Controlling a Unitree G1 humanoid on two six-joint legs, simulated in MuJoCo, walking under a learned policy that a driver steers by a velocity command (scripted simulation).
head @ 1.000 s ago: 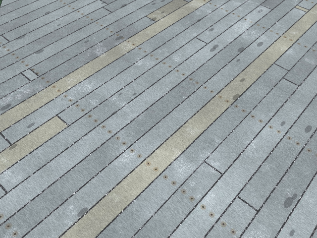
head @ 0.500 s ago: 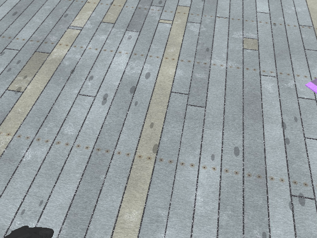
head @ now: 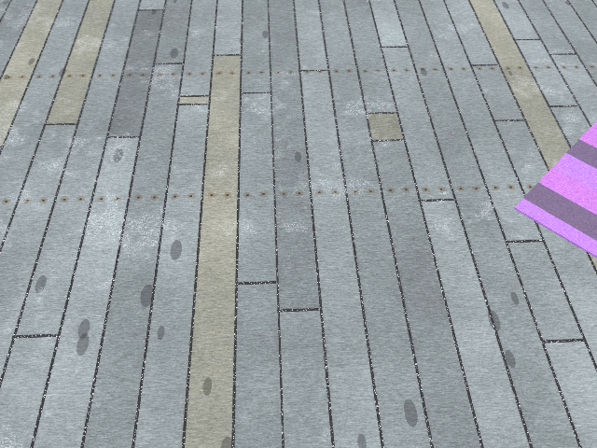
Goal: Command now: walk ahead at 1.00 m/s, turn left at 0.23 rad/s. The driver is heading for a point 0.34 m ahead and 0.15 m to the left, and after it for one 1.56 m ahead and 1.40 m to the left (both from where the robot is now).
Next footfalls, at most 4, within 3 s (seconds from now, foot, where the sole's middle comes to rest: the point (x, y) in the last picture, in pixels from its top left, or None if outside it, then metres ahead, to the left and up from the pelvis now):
0.18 left None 0.38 0.12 -0.77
0.58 right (306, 307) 0.82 0.04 -0.77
1.04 left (161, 237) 1.02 0.45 -0.77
1.42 right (101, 146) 1.38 0.72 -0.77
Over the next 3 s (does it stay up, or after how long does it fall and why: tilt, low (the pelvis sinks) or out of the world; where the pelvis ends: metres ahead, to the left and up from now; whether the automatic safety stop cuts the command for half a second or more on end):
stays up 1.52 1.64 0.00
